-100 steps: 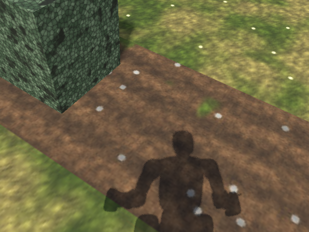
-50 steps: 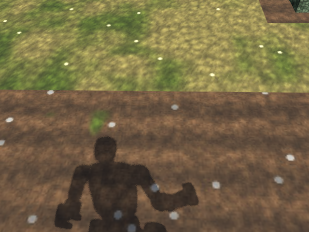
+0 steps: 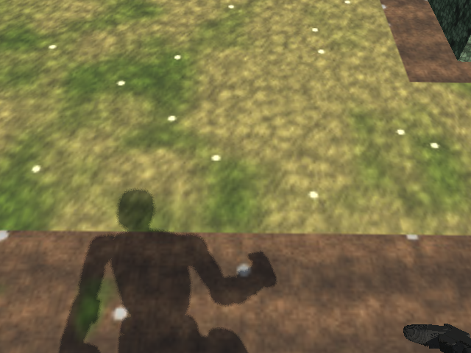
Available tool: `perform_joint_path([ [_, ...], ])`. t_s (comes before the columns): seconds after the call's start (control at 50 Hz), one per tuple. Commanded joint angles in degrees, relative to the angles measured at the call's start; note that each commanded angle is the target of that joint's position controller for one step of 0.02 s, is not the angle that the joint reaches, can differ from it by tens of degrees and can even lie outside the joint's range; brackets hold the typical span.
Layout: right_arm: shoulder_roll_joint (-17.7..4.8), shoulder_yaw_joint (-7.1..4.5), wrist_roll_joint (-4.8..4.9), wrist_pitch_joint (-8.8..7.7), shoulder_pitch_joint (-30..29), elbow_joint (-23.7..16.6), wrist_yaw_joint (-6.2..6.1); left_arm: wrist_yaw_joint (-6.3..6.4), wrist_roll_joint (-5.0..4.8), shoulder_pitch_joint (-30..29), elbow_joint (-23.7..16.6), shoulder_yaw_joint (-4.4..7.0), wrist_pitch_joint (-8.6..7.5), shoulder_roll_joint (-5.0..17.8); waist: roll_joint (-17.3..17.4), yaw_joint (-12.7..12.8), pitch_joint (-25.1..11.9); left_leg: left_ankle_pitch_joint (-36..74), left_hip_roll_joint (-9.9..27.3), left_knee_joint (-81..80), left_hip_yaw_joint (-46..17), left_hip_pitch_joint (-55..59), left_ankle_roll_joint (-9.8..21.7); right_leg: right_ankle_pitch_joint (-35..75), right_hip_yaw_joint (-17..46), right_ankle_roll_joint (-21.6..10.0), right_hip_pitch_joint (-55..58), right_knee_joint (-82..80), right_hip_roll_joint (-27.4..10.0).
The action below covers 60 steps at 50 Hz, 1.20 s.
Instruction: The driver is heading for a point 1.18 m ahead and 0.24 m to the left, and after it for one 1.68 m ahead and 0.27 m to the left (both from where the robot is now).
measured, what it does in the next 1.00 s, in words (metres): walks ahead: right foot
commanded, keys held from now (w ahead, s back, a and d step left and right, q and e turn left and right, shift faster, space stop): w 1.00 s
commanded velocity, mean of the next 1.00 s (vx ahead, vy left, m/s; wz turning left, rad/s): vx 0.50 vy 0.00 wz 0.00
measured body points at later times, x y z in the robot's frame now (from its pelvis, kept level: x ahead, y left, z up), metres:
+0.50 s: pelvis +0.27 -0.02 +0.01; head +0.30 -0.02 +0.46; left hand +0.50 +0.21 -0.07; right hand +0.26 -0.31 -0.12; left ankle +0.12 +0.10 -0.72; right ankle +0.41 -0.13 -0.71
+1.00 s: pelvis +0.53 -0.02 +0.01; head +0.57 -0.02 +0.46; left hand +0.53 +0.27 -0.11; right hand +0.76 -0.25 -0.07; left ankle +0.70 +0.11 -0.70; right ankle +0.41 -0.13 -0.72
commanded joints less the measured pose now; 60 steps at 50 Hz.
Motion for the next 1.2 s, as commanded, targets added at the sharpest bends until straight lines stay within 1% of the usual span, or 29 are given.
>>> perform_joint_path([
  [0.02,-12.71,-4.27,0.28,0.3,23.4,1.8,-0.57,-0.33,-0.28,3.78,-4.53,-0.29,-2.78,4.19,13.25,-10.4,-23.69,-15.48,21.14,-12.87,-44.11,52.09,15.37,-6.55,7.72,-0.75,-38.36,40.93,2.51],
  [0.04,-10.63,-3.45,0.3,0.32,19.54,1.42,-0.73,-0.65,-1.68,-1.6,-6.23,0.7,-3.36,7.56,9.29,-10.13,-14.81,-15.67,19.53,-13.85,-35.74,45.51,12.71,-2.84,7.12,-1.31,-42.65,42.83,-0.49],
  [0.06,-9.61,-3.06,0.08,0.42,15.72,0.77,-0.84,-0.48,-1.48,-5.3,-7.3,0.46,-3.55,7.08,4.61,-8.59,-9.81,-10.55,17.46,-14.64,-28.96,37.36,11.32,2.34,5.03,-1.45,-41.68,40.45,-3.5],
  [0.08,-8.23,-2.67,-0.33,0.39,12.96,0.62,-0.71,-0.27,-0.44,-7.35,-7.76,0.58,-3.42,6.56,2.61,-7.02,-5.86,-4.78,15.42,-16.26,-24.31,30.1,10.87,5.68,4.21,-1.21,-39.92,36.83,-5.27],
  [0.12,-6.71,-2.24,-0.87,-0.18,10.86,0.46,-0.53,-0.22,-0.06,-5.2,-7.25,0.67,-2.25,5.09,4.85,-3.97,-4.84,0.8,12.95,-19.48,-19.36,22.99,10.58,9.41,4.55,-0.77,-33.79,33.08,-7.24],
  [0.18,-7.97,-2.69,-0.18,-1.01,11.56,1.86,-0.77,0.12,0.37,-6.18,-7.57,0.27,-0.92,3.09,3.98,-3.02,-2.88,5.4,12.28,-22.88,-14.1,19.58,11.6,13.01,3.67,0.77,-34.2,27.66,-7.86],
  [0.32,-10.19,-3.15,0.51,0.02,16.69,4.99,-1.92,-0.87,0.23,-19.28,-10.91,-0.65,-1.85,1.0,3.0,-7.38,0.91,5.67,9.72,-24.33,-6.27,22.46,8.67,31.3,1.25,1.42,-34.4,4.69,-5.8],
  [0.42,-11.16,-3.53,0.95,1.49,20.44,7.56,-2.24,-2.51,-0.3,-25.54,-13.66,-0.63,-2.59,1.75,3.56,-8.91,2.72,7.18,13.41,-20.5,-7.6,30.41,8.05,27.19,0.92,-0.62,-35.5,-2.27,-4.09],
  [0.48,-12.3,-3.97,1.14,2.29,19.02,7.91,-2.71,-2.89,-0.06,-21.14,-12.95,0.22,-2.93,3.79,5.01,-5.44,-0.1,20.0,13.92,-14.02,-7.27,33.37,6.32,21.52,-0.88,-3.21,-27.74,-4.87,-1.75],
  [0.5,-12.01,-3.79,1.14,2.6,17.94,7.77,-2.83,-2.6,0.17,-14.51,-10.96,1.27,-2.96,5.45,4.51,-1.69,-4.18,28.23,11.61,-6.19,-5.08,32.08,5.05,22.49,-2.7,-4.72,-18.1,-6.71,0.07],
  [0.52,-9.97,-2.89,0.49,2.62,18.01,7.02,-3.01,-2.02,0.48,-4.95,-8.42,2.62,-2.88,8.6,2.74,2.13,-11.46,25.07,8.69,6.13,-2.77,24.98,3.12,24.89,0.27,-7.17,-2.47,-4.46,-3.04],
  [0.54,-4.7,-1.11,-0.42,1.67,22.8,4.95,-2.79,-1.5,1.52,2.14,-7.59,3.94,-2.59,14.64,-8.66,1.71,-20.57,2.67,1.15,28.19,0.11,3.69,-0.81,22.8,22.62,-14.81,20.36,-4.03,-17.75],
  [0.56,-4.2,-0.73,0.28,0.37,23.84,5.68,-2.43,-1.7,0.43,3.74,-6.78,3.34,-2.25,12.12,-16.01,1.88,-25.3,-28.28,-4.07,39.72,-5.95,-8.84,-2.16,13.96,41.76,-19.98,26.45,-13.07,-23.04],
  [0.58,-9.64,-2.15,1.72,-0.51,19.24,4.82,-1.96,-1.64,-0.07,0.41,-7.22,2.15,-2.17,8.64,-10.32,2.44,-16.74,-26.66,-0.21,44.03,-8.6,-14.98,-1.55,8.45,35.91,-17.17,20.59,-14.85,-21.09],
  [0.6,-9.89,-2.19,2.25,-0.91,14.73,3.55,-1.77,-1.46,0.05,-3.19,-7.77,1.58,-2.04,6.88,-7.02,1.33,-10.43,-21.53,2.74,42.56,-6.8,-15.59,-0.96,9.9,27.78,-15.01,12.57,-15.87,-18.73],
  [0.62,-9.14,-2.17,1.49,-0.83,12.52,3.14,-1.92,-1.61,0.47,-6.54,-7.92,1.07,-2.05,5.51,-3.45,-0.5,-5.78,-17.26,4.89,38.77,-5.62,-13.7,-1.18,14.28,22.4,-13.9,4.33,-17.92,-16.27],
  [0.64,-8.74,-2.54,0.56,-0.14,12.05,3.49,-2.19,-1.87,0.96,-8.78,-8.15,0.43,-2.34,3.34,-2.85,-2.22,-3.19,-13.93,6.59,35.3,-5.83,-10.48,-1.08,18.48,18.03,-12.24,-1.19,-19.98,-13.45],
  [0.66,-7.57,-2.38,0.63,0.49,14.45,3.71,-2.11,-1.85,1.22,-9.83,-8.13,0.58,-2.6,4.08,-6.02,-4.13,-3.41,-12.03,7.17,34.13,-5.99,-7.23,-1.74,20.86,16.58,-13.06,-4.58,-21.63,-13.58],
  [0.72,-5.81,-2.08,0.26,1.7,14.05,3.75,-2.46,-1.65,0.8,-9.37,-6.68,1.07,-3.58,5.19,-4.25,-5.21,-1.98,-8.35,7.78,29.22,-5.22,-6.68,-3.59,26.89,11.28,-14.16,-8.38,-24.84,-12.43],
  [0.84,-3.45,-1.19,0.14,0.92,2.24,0.53,-1.69,-0.47,0.19,-4.75,-3.74,1.44,-2.87,7.23,-2.95,-1.35,0.81,9.01,5.89,7.78,-3.0,-6.95,-4.15,28.94,3.79,-11.54,-6.25,-26.2,-9.75],
  [0.94,-4.12,-1.13,0.78,0.26,-4.82,-2.38,-0.22,-0.16,-0.47,-0.14,-0.67,1.8,-1.54,8.32,-3.21,0.76,2.74,7.41,4.16,-0.37,-2.93,-8.21,-2.44,28.48,4.85,-10.93,2.16,-23.1,-13.43],
  [1.0,-5.8,-1.69,0.65,-0.08,-2.66,-2.44,0.37,0.28,-0.63,-0.89,0.07,2.25,-0.65,9.28,-4.45,-1.57,1.08,1.1,2.59,-2.7,-2.0,-3.65,-0.14,37.18,5.28,-9.35,6.21,-18.2,-14.94],
  [1.04,-9.37,-3.74,0.31,-0.1,9.93,1.27,-0.2,0.51,-0.41,-2.46,-0.15,1.86,-0.08,8.52,-3.71,-8.14,-6.92,1.52,-0.42,-4.56,0.96,15.08,2.7,51.27,1.75,-6.91,3.26,-3.32,-10.78],
  [1.06,-13.39,-4.98,-0.21,0.11,20.16,3.23,-0.83,0.67,0.84,-1.97,-1.51,0.62,-0.17,5.81,1.75,-11.69,-15.52,4.39,8.61,-2.04,-8.86,32.64,6.21,38.31,-0.77,-4.77,-7.78,13.62,-7.45],
  [1.08,-17.88,-5.87,-0.35,0.42,22.78,4.34,-0.76,0.06,0.76,5.32,-2.37,-1.42,-1.49,-1.18,17.2,-7.8,-22.06,-7.28,21.16,-8.05,-36.44,51.63,15.85,0.34,-0.63,-0.88,-31.52,33.57,3.6],
  [1.1,-11.94,-4.39,0.44,0.52,22.99,3.95,-0.7,-0.34,-0.32,2.13,-1.39,-0.27,-2.73,4.5,12.35,-10.43,-22.08,-15.65,21.09,-13.24,-42.55,51.49,15.46,-7.15,7.05,-1.22,-38.5,40.66,1.79],
  [1.12,-9.97,-3.62,0.33,0.44,18.78,3.37,-0.88,-0.68,-1.76,-3.13,-3.12,0.61,-3.49,7.41,9.16,-10.0,-13.26,-14.9,19.31,-14.38,-34.23,44.57,12.83,-2.82,6.31,-2.01,-42.4,41.75,-1.14],
  [1.16,-7.47,-2.86,-0.34,0.4,12.3,2.52,-0.84,-0.25,-0.58,-8.04,-4.16,0.62,-3.57,6.34,3.1,-6.9,-5.03,-4.4,15.09,-17.13,-23.24,29.8,10.78,5.81,3.91,-1.73,-39.15,35.64,-5.82],
  [1.2,-6.43,-2.55,-0.92,-0.08,10.52,2.48,-0.71,-0.2,-0.15,-5.69,-3.54,0.64,-2.39,4.62,5.13,-3.99,-4.07,0.92,13.28,-20.47,-18.8,22.77,10.88,9.26,4.25,-1.08,-33.13,32.23,-7.57],
])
